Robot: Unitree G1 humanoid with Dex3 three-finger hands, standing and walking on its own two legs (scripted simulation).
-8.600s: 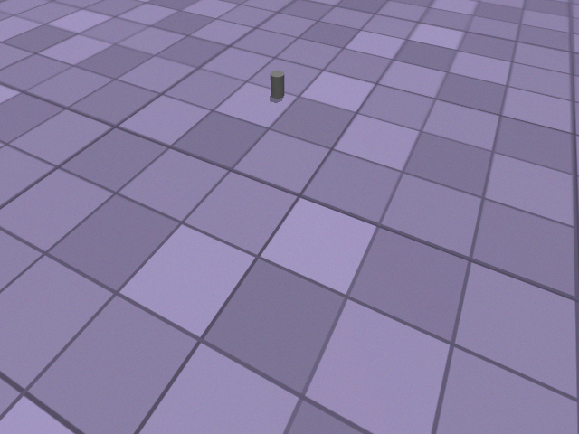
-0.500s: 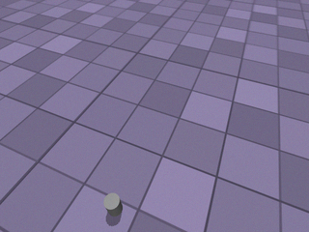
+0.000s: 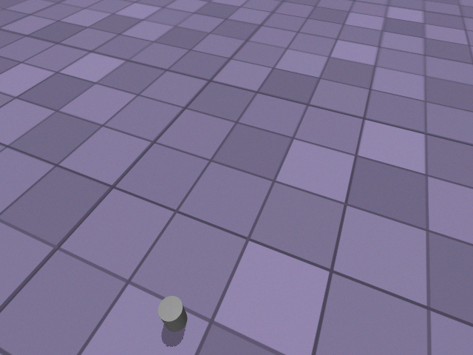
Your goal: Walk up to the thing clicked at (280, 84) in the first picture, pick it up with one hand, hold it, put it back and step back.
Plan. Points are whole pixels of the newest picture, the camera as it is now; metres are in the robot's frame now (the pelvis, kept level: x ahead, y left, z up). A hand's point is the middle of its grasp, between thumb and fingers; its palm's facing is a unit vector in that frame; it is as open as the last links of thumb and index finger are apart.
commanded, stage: stand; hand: left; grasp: from the side
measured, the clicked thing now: (173, 314) +0.39 +0.23 -0.71
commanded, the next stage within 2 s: go down in 0.10 s
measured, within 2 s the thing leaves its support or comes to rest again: neither
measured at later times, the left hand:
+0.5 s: hand out of the picture +0.15 +0.26 -0.16, palm faces +0.05 -0.94 -0.34, open 12.5 cm
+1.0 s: hand out of the picture +0.13 +0.29 -0.20, palm faces +0.07 -0.94 -0.33, open 17.4 cm
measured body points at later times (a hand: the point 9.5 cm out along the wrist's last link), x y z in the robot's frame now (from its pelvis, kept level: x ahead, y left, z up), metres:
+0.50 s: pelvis -0.02 +0.01 -0.02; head +0.04 +0.01 +0.42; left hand +0.15 +0.31 -0.14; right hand +0.08 -0.26 -0.15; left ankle -0.03 +0.14 -0.75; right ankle -0.01 -0.11 -0.75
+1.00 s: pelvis -0.02 +0.03 -0.08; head +0.06 +0.05 +0.37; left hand +0.12 +0.34 -0.17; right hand +0.15 -0.22 -0.16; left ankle -0.03 +0.14 -0.75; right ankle -0.01 -0.11 -0.75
